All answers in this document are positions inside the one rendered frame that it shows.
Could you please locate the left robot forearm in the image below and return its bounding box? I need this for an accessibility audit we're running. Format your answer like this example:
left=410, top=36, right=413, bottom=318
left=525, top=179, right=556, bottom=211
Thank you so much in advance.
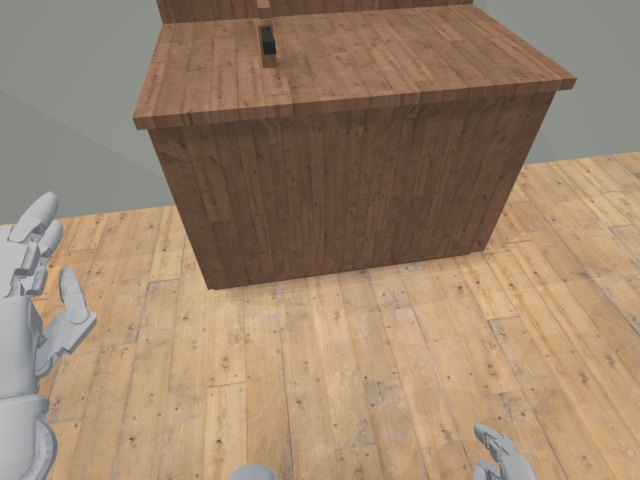
left=0, top=394, right=58, bottom=480

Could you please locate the robot left hand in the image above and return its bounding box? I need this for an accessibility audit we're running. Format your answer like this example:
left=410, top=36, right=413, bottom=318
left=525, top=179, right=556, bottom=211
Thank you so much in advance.
left=0, top=192, right=97, bottom=399

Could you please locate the counter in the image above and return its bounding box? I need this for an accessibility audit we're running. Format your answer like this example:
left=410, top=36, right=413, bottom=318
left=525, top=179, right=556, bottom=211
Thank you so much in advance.
left=133, top=0, right=577, bottom=290

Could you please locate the tap lever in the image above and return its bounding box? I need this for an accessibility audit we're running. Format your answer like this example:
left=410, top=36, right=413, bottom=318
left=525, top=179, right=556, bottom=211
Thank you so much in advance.
left=261, top=27, right=276, bottom=55

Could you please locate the robot right hand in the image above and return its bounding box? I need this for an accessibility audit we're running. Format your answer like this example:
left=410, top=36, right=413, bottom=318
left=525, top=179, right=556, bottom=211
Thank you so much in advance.
left=472, top=423, right=537, bottom=480

